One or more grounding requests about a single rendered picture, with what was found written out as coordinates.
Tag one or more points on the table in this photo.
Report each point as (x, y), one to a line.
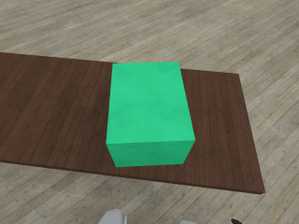
(54, 114)

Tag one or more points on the left robot thigh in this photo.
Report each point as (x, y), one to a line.
(113, 217)

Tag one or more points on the carton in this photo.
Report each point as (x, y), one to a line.
(149, 121)

